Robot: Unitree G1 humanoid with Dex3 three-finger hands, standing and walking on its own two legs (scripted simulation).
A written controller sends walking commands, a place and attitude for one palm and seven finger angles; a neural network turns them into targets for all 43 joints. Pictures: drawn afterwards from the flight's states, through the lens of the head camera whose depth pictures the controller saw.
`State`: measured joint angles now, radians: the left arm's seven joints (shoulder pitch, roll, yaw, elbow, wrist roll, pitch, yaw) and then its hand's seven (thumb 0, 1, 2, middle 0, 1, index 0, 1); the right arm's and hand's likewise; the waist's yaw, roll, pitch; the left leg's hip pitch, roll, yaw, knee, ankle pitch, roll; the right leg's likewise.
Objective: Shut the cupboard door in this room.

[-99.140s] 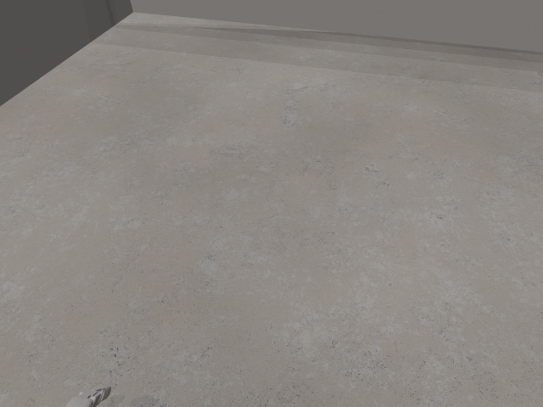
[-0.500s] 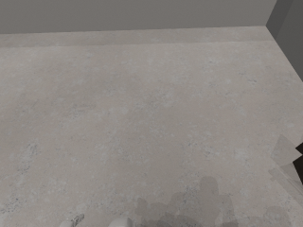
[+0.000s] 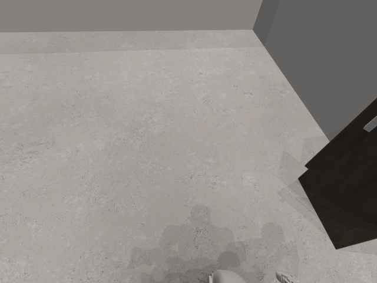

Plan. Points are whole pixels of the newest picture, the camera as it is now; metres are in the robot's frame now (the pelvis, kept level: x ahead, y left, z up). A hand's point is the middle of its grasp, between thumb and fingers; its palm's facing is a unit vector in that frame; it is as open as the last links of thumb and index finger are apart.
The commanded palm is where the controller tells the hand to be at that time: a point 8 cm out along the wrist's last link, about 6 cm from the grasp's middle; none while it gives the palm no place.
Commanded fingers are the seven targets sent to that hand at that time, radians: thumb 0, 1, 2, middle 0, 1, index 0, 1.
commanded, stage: turn to face it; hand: left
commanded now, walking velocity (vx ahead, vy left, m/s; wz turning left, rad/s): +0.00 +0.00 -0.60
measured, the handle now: out of the picture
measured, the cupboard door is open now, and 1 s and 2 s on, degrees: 31 31 31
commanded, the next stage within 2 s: take the last steps up to it in 1.10 s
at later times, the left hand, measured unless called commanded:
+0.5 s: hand (141, 265) +0.17 +0.12 -0.16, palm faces -0.30 -0.92 -0.26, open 7.3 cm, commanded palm none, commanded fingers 0.00 0.90 0.90 -0.20 -0.30 -0.20 -0.30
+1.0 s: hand (132, 236) +0.23 +0.15 -0.17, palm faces -0.49 -0.85 -0.22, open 7.4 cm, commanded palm none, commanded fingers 0.00 0.90 0.90 -0.20 -0.30 -0.20 -0.30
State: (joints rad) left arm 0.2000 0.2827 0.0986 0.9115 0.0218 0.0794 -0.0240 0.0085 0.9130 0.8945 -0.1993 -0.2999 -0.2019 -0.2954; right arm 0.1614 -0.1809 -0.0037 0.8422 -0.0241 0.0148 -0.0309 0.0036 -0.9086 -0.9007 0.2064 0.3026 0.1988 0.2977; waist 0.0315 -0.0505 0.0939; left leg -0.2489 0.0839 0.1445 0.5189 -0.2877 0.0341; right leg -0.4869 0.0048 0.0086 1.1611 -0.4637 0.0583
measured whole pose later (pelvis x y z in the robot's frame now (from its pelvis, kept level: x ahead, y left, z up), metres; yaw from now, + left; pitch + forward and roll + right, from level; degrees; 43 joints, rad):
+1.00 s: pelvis +0.06 +0.00 +0.00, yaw -33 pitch +1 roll -3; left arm 0.20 0.28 0.10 0.93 0.02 0.08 -0.02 0.01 0.91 0.89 -0.20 -0.30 -0.20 -0.30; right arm 0.21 -0.18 -0.01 0.88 -0.02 0.01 -0.03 0.00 -0.91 -0.90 0.21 0.30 0.20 0.30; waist 0.02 -0.03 0.07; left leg -0.22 0.08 0.17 0.48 -0.27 0.04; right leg -0.47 -0.02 0.01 1.12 -0.42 0.06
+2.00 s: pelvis +0.16 -0.19 +0.00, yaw -48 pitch +1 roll -1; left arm 0.17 0.24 0.07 1.00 0.03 0.04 -0.04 0.01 0.92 0.90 -0.19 -0.30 -0.20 -0.29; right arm 0.41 -0.15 -0.03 1.06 -0.04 -0.04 -0.02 0.00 -0.91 -0.90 0.21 0.30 0.20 0.30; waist -0.04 -0.02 0.07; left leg 0.00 0.13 0.22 0.35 -0.34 -0.06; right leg -0.61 -0.09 -0.03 0.89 -0.14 0.01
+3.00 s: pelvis +0.23 -0.26 +0.01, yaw -49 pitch +1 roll -3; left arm 0.25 0.26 0.08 1.02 0.02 0.08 0.00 0.01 0.91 0.89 -0.20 -0.30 -0.20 -0.30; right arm 0.25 -0.15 -0.02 1.00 -0.03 0.02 -0.05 0.00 -0.92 -0.90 0.21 0.30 0.20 0.30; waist 0.00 -0.07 0.06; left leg -0.23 0.05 0.03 0.44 -0.23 0.02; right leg -0.42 0.01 0.06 1.09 -0.38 0.05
